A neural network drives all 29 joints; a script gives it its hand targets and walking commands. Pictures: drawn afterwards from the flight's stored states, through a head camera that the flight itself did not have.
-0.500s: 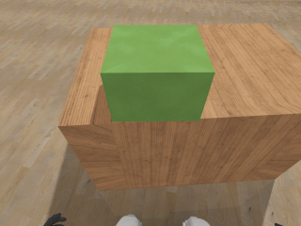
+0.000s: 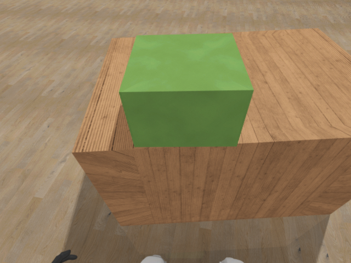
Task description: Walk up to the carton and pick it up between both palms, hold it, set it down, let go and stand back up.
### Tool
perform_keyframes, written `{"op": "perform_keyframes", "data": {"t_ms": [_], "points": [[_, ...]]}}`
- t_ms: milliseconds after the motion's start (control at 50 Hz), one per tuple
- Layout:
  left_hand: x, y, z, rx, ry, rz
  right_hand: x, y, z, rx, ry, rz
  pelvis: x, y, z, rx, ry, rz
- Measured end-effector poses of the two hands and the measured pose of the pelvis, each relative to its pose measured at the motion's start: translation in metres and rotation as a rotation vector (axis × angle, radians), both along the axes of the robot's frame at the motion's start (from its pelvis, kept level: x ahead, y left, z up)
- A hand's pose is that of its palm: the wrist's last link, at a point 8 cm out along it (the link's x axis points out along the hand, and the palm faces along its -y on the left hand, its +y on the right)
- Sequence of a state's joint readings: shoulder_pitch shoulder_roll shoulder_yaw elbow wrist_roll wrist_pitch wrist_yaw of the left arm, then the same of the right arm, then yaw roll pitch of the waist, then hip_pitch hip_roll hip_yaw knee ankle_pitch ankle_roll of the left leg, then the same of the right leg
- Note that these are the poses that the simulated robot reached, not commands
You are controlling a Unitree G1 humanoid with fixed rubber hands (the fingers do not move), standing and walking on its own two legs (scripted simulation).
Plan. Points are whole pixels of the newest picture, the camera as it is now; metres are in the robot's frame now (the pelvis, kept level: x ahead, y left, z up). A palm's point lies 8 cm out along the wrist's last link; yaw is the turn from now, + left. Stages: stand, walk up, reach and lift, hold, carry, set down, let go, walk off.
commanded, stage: walk up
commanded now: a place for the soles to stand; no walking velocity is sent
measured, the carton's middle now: (184, 88) +0.61 +0.01 +0.07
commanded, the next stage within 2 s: none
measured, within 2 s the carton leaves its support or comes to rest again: neither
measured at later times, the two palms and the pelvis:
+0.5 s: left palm (46, 242) +0.18 +0.32 -0.03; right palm (323, 250) +0.19 -0.31 -0.08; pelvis +0.10 +0.00 +0.02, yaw +2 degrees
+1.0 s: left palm out of the picture +0.12 +0.36 -0.10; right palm (297, 233) +0.22 -0.25 -0.06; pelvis +0.08 +0.05 +0.01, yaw +2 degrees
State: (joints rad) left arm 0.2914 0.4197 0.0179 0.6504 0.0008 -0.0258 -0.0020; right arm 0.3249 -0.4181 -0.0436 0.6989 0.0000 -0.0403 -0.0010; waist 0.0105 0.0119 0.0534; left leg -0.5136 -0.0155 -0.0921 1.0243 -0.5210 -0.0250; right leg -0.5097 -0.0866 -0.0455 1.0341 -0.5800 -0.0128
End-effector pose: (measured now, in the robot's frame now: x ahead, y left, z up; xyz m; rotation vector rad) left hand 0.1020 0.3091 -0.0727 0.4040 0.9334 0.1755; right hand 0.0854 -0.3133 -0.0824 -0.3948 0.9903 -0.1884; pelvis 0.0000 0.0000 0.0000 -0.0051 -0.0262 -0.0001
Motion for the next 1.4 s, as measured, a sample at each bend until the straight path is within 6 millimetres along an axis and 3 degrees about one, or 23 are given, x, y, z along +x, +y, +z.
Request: {"op": "perform_keyframes", "data": {"t_ms": [140,220,280,360,500,620,700,780,880,960,1040,1080,1180,1260,1340,1400], "points": [[0.033,0.011,0.008,0.022,-0.028,-0.015,-0.011,0.011,-0.012,0.033,0.06,-0.029,0.028,0.01,-0.001,-0.002,0.011,0.006],[0.064,-0.006,0.01,0.02,-0.054,-0.056,-0.023,-0.004,-0.012,0.032,0.103,-0.075,0.047,-0.003,-0.001,0.017,0.001,0.006],[0.083,-0.023,0.012,0.013,-0.092,-0.074,-0.019,-0.015,-0.014,0.034,0.132,-0.089,0.061,-0.015,-0.001,0.022,-0.003,0.015],[0.087,-0.024,0.026,0.016,-0.101,-0.035,0.018,-0.018,-0.007,0.042,0.116,-0.05,0.079,-0.018,0.01,0.026,-0.011,0.026],[0.081,0.008,0.046,0.068,-0.055,0.043,0.107,0.008,-0.001,0.061,0.034,0.057,0.099,0.001,0.021,0.004,-0.01,0.029],[0.079,0.041,0.025,0.055,0.004,0.089,0.162,0.046,-0.002,0.051,-0.026,0.11,0.113,0.03,0.011,-0.044,-0.001,0.03],[0.081,0.052,0.0,0.01,0.029,0.098,0.173,0.066,0.003,0.03,-0.051,0.107,0.116,0.047,0.003,-0.037,-0.03,0.031],[0.079,0.053,-0.017,-0.036,0.053,0.096,0.167,0.072,0.017,0.001,-0.067,0.086,0.112,0.053,0.004,-0.046,-0.046,0.031],[0.068,0.045,-0.033,-0.077,0.06,0.085,0.152,0.065,0.026,-0.039,-0.058,0.067,0.099,0.052,0.0,-0.044,-0.05,0.03],[0.042,0.044,-0.034,-0.073,0.093,0.102,0.14,0.063,0.023,-0.031,-0.041,0.065,0.084,0.049,0.001,-0.047,-0.064,0.039],[0.004,0.051,-0.021,-0.047,0.155,0.141,0.132,0.068,0.025,-0.007,-0.029,0.074,0.07,0.049,0.011,-0.037,-0.059,0.043],[-0.006,0.056,-0.016,-0.039,0.161,0.15,0.126,0.072,0.025,-0.003,-0.021,0.083,0.065,0.052,0.013,-0.027,-0.059,0.046],[-0.005,0.075,-0.014,-0.019,0.118,0.139,0.099,0.086,0.012,0.011,-0.011,0.065,0.058,0.07,0.007,-0.029,-0.067,0.061],[0.003,0.079,-0.012,-0.019,0.103,0.102,0.069,0.095,0.01,0.036,-0.008,0.015,0.053,0.074,0.009,-0.027,-0.082,0.052],[0.006,0.074,-0.013,-0.029,0.098,0.074,0.051,0.085,0.014,0.022,0.014,-0.01,0.049,0.069,0.011,-0.02,-0.07,0.052],[0.002,0.065,-0.016,-0.036,0.108,0.074,0.048,0.076,0.014,0.016,0.024,-0.008,0.047,0.061,0.01,-0.008,-0.051,0.05]]}}
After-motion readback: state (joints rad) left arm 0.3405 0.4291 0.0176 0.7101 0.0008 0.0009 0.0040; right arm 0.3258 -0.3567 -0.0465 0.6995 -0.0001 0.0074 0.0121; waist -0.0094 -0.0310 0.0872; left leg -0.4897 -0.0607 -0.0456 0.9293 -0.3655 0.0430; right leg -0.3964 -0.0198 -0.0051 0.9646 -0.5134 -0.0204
